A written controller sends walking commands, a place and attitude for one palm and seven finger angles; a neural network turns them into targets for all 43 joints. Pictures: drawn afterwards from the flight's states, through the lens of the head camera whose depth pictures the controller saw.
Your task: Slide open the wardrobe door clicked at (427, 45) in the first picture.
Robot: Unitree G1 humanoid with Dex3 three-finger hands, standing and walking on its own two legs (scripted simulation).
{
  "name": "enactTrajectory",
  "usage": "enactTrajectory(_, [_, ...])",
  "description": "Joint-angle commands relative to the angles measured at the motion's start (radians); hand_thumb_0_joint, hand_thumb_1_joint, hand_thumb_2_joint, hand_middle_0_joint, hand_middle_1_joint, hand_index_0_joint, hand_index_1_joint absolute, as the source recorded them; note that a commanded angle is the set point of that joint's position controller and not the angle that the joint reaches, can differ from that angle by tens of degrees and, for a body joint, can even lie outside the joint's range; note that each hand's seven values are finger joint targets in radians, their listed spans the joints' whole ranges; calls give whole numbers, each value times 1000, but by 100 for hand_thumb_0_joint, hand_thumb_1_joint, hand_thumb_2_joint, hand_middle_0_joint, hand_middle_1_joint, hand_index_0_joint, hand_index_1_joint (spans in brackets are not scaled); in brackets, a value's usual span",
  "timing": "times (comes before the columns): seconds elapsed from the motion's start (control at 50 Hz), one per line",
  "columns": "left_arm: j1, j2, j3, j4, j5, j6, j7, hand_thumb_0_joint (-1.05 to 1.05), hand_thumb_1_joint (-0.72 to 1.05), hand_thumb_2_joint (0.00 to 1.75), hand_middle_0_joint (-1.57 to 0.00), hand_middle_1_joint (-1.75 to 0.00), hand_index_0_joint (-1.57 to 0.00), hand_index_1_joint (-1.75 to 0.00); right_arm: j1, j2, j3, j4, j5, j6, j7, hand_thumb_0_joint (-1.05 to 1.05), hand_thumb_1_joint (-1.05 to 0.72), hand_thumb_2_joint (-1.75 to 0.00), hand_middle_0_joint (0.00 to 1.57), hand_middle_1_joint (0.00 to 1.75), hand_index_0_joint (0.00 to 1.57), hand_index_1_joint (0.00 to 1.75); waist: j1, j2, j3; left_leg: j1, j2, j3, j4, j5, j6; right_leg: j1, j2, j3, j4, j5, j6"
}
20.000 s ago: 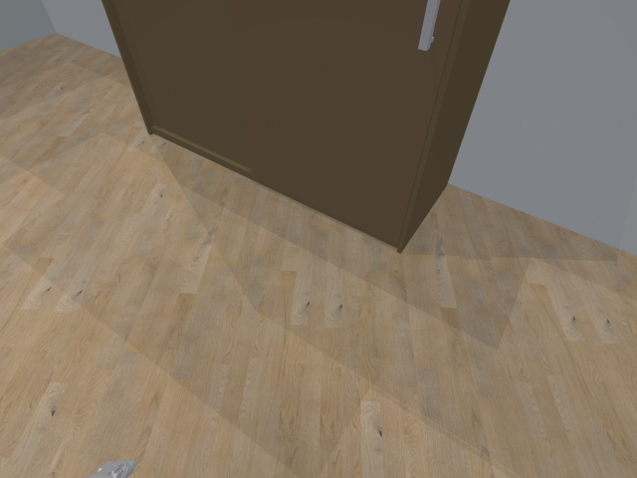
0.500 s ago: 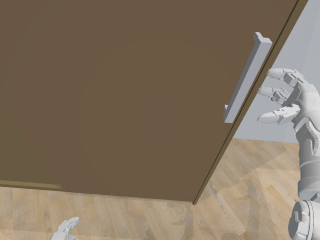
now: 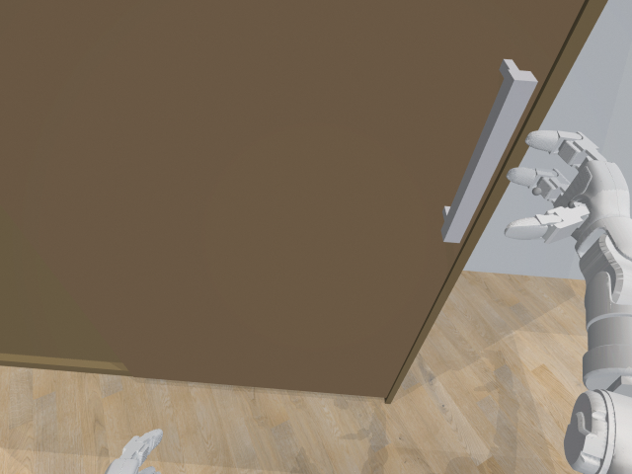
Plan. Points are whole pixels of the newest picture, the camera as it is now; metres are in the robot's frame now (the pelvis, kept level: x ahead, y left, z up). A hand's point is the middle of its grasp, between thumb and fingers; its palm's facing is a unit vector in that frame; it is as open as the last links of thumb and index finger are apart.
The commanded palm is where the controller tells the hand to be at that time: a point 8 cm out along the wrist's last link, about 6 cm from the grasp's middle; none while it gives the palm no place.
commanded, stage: move the hooked fingers beside the handle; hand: right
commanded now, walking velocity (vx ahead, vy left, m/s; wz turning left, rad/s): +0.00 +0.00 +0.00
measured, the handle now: (475, 161) +0.47 -0.15 +0.19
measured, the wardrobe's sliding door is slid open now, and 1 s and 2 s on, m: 0.00 0.00 0.00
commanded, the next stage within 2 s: feel for the door with the fingertips in 1.12 s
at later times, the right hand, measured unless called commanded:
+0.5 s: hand (530, 196) +0.40 -0.20 +0.19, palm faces +0.01 +1.00 +0.00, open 14.0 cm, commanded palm +0.38 -0.26 +0.20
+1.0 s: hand (540, 189) +0.42 -0.22 +0.19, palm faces +0.02 +1.00 -0.03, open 13.9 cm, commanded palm +0.39 -0.27 +0.20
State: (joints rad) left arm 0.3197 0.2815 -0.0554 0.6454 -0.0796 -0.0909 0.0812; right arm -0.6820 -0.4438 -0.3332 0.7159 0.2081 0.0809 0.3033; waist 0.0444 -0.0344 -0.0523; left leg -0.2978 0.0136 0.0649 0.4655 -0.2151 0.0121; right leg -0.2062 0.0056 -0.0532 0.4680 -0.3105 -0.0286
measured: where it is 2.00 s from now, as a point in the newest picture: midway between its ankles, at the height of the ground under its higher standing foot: outside the picture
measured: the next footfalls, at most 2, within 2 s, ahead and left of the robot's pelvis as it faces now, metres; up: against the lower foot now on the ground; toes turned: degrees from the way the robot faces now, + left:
none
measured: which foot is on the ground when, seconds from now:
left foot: down 0.00-1.00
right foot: down 0.00-1.00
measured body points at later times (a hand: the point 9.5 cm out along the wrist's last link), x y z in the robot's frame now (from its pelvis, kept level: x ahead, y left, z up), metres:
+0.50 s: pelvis +0.00 +0.00 +0.00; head +0.00 +0.02 +0.45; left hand +0.14 +0.25 -0.09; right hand +0.40 -0.25 +0.20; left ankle +0.01 +0.11 -0.74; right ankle -0.04 -0.10 -0.74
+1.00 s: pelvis -0.01 +0.01 +0.00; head +0.01 +0.02 +0.45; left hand +0.09 +0.28 -0.10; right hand +0.42 -0.27 +0.19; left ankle +0.01 +0.11 -0.74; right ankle -0.04 -0.10 -0.74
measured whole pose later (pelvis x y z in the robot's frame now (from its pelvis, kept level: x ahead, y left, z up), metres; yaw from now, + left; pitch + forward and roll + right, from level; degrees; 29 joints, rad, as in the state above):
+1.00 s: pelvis -0.01 +0.01 +0.00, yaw +0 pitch +3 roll +0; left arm 0.33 0.29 -0.05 0.64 -0.08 -0.08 0.09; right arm -0.72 -0.50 -0.34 0.78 0.18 0.08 0.31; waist 0.07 -0.03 -0.04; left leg -0.31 0.00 0.07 0.47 -0.21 0.02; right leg -0.23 -0.01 -0.04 0.48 -0.31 -0.02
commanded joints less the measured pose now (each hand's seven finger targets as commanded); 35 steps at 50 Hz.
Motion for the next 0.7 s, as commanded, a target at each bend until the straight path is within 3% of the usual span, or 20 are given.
enactTrajectory(0.0, [-54,139,56,-156,1,-48,9,0,90,90,-20,-30,-20,-30,-430,-330,-99,-315,5,-71,-9,0,50,-30,30,120,30,120,-34,-17,-306,214,11,-39,-7,358,30,51,-25,66,-43,399,-4])
enactTrajectory(0.02, [-52,136,58,-155,1,-49,11,0,90,90,-20,-30,-20,-30,-437,-346,-116,-329,7,-73,-9,0,50,-30,30,120,30,120,-32,-21,-310,215,11,-38,-9,362,30,59,-25,66,-41,402,-3])
enactTrajectory(0.08, [-56,135,56,-157,0,-52,15,0,90,90,-20,-30,-20,-30,-443,-313,-81,-371,19,-72,8,0,50,-30,30,120,30,120,-20,-24,-308,209,9,-36,-15,354,29,75,-28,66,-39,402,-5])
enactTrajectory(0.14, [-67,127,55,-153,-5,-64,16,0,90,90,-20,-30,-20,-30,-439,-236,-25,-404,28,-53,23,0,50,-30,30,120,30,120,-11,-101,-304,162,5,-29,-18,346,32,127,-28,74,-33,444,6])
enactTrajectory(0.2, [-64,134,56,-132,-9,-64,17,0,90,90,-20,-30,-20,-30,-419,-164,29,-326,43,-9,29,0,50,-30,30,120,30,120,6,-37,-231,110,0,-15,-29,293,30,103,-31,81,-38,385,7])
enactTrajectory(0.26, [-72,137,55,-125,-10,-59,17,0,90,90,-20,-30,-20,-30,-381,-136,36,-263,46,34,11,0,50,-30,30,120,30,120,-2,17,-197,90,3,-8,-25,251,31,57,-25,89,-42,326,6])
enactTrajectory(0.3, [-75,138,56,-128,-8,-47,15,0,90,90,-20,-30,-20,-30,-383,-188,-3,-278,35,34,-11,0,50,-30,30,120,30,120,-15,35,-218,116,5,-13,-24,255,30,47,-23,82,-44,322,4])
enactTrajectory(0.36, [-92,124,52,-148,0,-50,11,0,90,90,-20,-30,-20,-30,-450,-214,-22,-391,22,-5,-48,0,50,-30,30,120,30,120,-24,10,-291,161,10,-19,-8,298,31,76,-21,87,-38,373,7])
enactTrajectory(0.38, [-96,125,53,-153,4,-46,10,0,90,90,-20,-30,-20,-30,-427,-273,-68,-423,18,-24,-60,0,50,-30,30,120,30,120,-39,22,-318,190,10,-26,-8,316,30,84,-24,84,-34,390,4])
enactTrajectory(0.4, [-99,121,47,-156,4,-43,11,0,90,90,-20,-30,-20,-30,-437,-293,-85,-430,13,-35,-66,0,50,-30,30,120,30,120,-39,11,-333,216,9,-31,-6,336,30,82,-21,81,-39,402,4])
enactTrajectory(0.44, [-102,115,43,-150,3,-44,16,0,90,90,-20,-30,-20,-30,-481,-279,-71,-412,11,-48,-68,0,50,-30,30,120,30,120,-25,20,-310,215,9,-33,-13,333,27,74,-21,74,-44,374,0])
enactTrajectory(0.48, [-96,122,42,-147,3,-37,19,0,90,90,-20,-30,-20,-30,-434,-339,-113,-360,2,-44,-64,0,50,-30,30,120,30,120,-37,25,-280,226,12,-36,-22,311,27,43,-24,71,-53,343,-4])
enactTrajectory(0.5, [-103,119,38,-144,-2,-35,21,0,90,90,-20,-30,-20,-30,-434,-295,-79,-311,1,-32,-53,0,50,-30,30,120,30,120,-23,3,-245,206,12,-40,-29,300,26,35,-20,62,-58,315,-6])
enactTrajectory(0.52, [-96,123,38,-141,-5,-34,23,0,90,90,-20,-30,-20,-30,-427,-309,-83,-272,-4,-20,-47,0,50,-30,30,120,30,120,-24,-6,-214,190,13,-38,-34,277,28,18,-19,65,-62,291,-4])
enactTrajectory(0.54, [-98,122,37,-141,-7,-35,24,0,90,90,-20,-30,-20,-30,-435,-258,-33,-250,-4,-8,-35,0,50,-30,30,120,30,120,-10,-37,-195,160,14,-40,-40,259,28,20,-18,60,-61,269,-5])
enactTrajectory(0.56, [-89,125,39,-136,-10,-35,26,0,90,90,-20,-30,-20,-30,-439,-243,-14,-212,-4,2,-23,0,50,-30,30,120,30,120,-1,-37,-179,137,14,-37,-44,237,29,15,-18,63,-60,249,-5])
enactTrajectory(0.6, [-82,133,44,-144,-12,-35,25,0,90,90,-20,-30,-20,-30,-428,-232,1,-198,3,9,2,0,50,-30,30,120,30,120,-1,-27,-205,142,14,-36,-40,245,31,23,-19,65,-52,261,-7])
enactTrajectory(0.62, [-75,137,46,-140,-13,-36,28,0,90,90,-20,-30,-20,-30,-447,-228,9,-187,11,9,13,0,50,-30,30,120,30,120,7,15,-217,145,13,-34,-38,252,29,19,-19,66,-47,259,-8])
enactTrajectory(0.68, [-72,139,52,-142,-11,-40,29,0,90,90,-20,-30,-20,-30,-491,-222,19,-238,35,-23,34,0,50,-30,30,120,30,120,11,14,-268,154,13,-38,-33,255,28,39,-20,69,-32,268,-11])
